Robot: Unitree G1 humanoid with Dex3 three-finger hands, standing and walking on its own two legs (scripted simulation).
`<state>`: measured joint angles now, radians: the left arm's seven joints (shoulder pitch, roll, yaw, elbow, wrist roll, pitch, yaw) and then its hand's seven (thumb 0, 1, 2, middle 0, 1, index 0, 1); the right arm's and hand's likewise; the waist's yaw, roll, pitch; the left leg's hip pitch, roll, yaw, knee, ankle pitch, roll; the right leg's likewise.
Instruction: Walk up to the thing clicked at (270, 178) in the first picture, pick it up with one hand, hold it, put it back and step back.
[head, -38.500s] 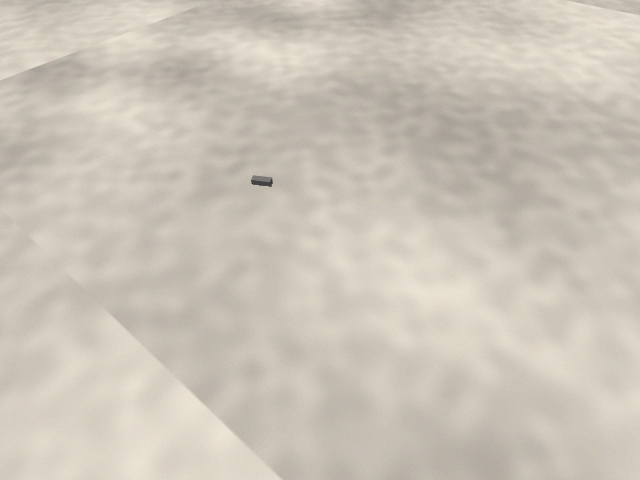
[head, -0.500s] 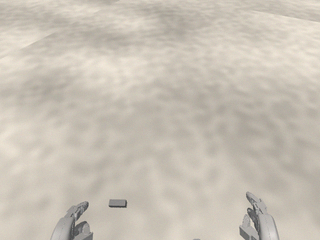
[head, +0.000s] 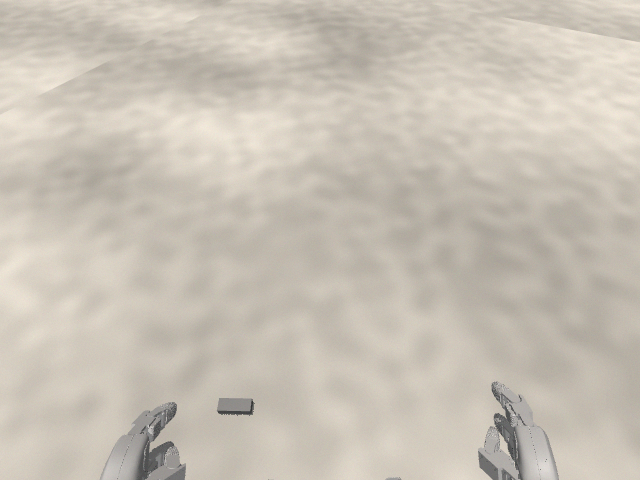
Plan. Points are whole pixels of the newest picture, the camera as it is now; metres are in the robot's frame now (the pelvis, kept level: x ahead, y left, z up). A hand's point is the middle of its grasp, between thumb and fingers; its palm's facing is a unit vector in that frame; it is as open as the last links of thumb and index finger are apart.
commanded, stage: stand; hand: left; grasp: from above
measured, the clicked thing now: (235, 406) +0.45 +0.25 -0.70
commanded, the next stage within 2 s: none
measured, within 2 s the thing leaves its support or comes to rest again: neither
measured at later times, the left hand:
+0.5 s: hand out of the picture +0.05 +0.24 -0.11, palm faces +0.04 -0.94 -0.33, open 7.4 cm
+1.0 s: hand out of the picture +0.03 +0.25 -0.09, palm faces +0.04 -0.94 -0.35, open 7.4 cm
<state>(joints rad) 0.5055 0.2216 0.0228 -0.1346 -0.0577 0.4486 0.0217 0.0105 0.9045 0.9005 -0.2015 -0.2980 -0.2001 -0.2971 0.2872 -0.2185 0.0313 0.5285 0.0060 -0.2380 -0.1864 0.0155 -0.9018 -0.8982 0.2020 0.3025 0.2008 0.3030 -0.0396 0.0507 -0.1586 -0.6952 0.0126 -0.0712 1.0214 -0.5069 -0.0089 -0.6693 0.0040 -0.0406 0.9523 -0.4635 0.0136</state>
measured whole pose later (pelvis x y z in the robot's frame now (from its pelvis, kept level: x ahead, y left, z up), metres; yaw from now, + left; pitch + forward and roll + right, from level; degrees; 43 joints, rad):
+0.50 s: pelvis +0.00 +0.01 +0.05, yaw +0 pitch -2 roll +0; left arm 0.22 0.28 0.04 0.96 0.03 0.02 0.04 0.01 0.90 0.90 -0.20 -0.30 -0.20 -0.30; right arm 0.18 -0.28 -0.03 0.99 -0.05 -0.01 -0.02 0.01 -0.90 -0.90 0.20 0.30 0.20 0.30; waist 0.02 0.01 0.06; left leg -0.24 -0.03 -0.04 0.59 -0.31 0.02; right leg -0.23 -0.04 -0.01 0.56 -0.29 0.04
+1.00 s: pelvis -0.02 +0.00 +0.07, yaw +1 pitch -4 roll +0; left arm 0.16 0.30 0.03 1.15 0.03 0.00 0.03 0.00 0.90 0.90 -0.20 -0.30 -0.20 -0.30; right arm 0.14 -0.31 -0.03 1.12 -0.03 0.00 -0.02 0.01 -0.90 -0.90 0.20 0.30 0.20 0.30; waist 0.01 0.03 0.07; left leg -0.12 -0.02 -0.05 0.38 -0.18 0.00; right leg -0.12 -0.04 -0.03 0.38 -0.18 0.02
